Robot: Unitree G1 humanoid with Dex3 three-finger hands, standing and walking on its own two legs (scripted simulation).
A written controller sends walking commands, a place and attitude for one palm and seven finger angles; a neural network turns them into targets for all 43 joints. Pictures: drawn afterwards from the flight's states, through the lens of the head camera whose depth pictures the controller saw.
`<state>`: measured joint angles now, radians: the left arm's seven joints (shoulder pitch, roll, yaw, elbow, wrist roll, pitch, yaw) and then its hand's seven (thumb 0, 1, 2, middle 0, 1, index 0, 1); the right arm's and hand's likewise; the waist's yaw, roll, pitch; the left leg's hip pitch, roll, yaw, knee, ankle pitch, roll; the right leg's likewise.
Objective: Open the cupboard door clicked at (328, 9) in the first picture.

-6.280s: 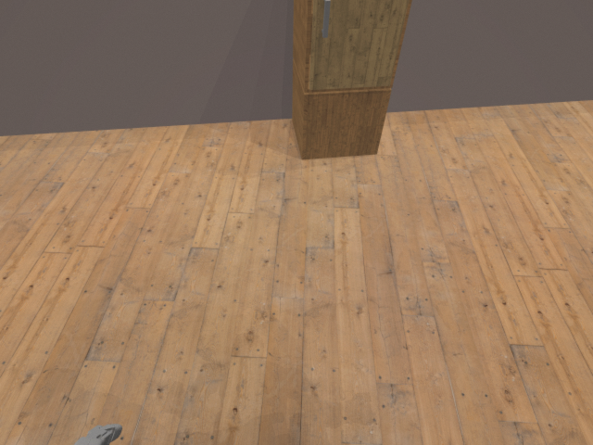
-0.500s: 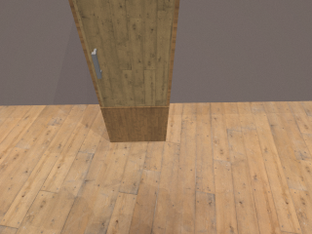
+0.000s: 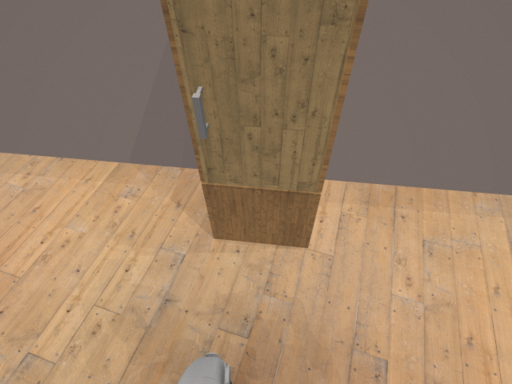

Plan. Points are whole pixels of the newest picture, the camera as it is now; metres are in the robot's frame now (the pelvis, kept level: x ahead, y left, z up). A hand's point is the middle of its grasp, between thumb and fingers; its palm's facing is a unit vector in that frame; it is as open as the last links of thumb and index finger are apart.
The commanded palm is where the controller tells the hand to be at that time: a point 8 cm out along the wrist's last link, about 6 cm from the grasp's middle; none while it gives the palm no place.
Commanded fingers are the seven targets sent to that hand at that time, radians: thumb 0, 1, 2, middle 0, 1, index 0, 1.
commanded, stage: take the last steps up to it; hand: left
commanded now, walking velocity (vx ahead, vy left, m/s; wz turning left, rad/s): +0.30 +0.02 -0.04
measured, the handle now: (201, 113) +0.74 +0.23 -0.03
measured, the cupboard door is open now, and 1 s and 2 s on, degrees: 0 0 0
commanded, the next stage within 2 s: come to a stop and stand still in 0.42 s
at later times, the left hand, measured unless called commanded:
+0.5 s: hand (160, 301) +0.28 +0.23 -0.16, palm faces -0.03 -0.98 -0.20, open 7.4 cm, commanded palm none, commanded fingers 0.00 0.90 0.90 -0.20 -0.30 -0.20 -0.30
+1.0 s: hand (158, 300) +0.28 +0.24 -0.17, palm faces -0.03 -0.96 -0.28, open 7.3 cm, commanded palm none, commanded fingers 0.00 0.90 0.90 -0.20 -0.30 -0.20 -0.30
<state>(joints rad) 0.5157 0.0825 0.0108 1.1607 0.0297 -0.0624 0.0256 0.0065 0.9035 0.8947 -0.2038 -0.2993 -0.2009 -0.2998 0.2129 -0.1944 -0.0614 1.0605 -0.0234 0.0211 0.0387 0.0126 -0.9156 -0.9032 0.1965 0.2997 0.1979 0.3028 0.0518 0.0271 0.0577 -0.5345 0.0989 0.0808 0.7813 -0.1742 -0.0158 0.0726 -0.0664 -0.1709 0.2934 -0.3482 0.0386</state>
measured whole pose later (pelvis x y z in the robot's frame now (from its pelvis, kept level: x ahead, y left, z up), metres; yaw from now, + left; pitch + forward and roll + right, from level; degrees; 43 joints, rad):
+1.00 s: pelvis +0.19 +0.05 -0.01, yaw -4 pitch -1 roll +1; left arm 0.15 0.18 0.04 0.98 0.04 0.03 0.06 0.00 0.91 0.89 -0.21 -0.30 -0.20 -0.30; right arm 0.17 -0.20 -0.07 0.98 -0.01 0.04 -0.01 0.01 -0.92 -0.90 0.20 0.30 0.20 0.30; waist 0.01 0.00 0.08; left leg -0.34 0.02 0.03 0.83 -0.49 -0.05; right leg -0.38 -0.08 -0.10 0.53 -0.13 -0.01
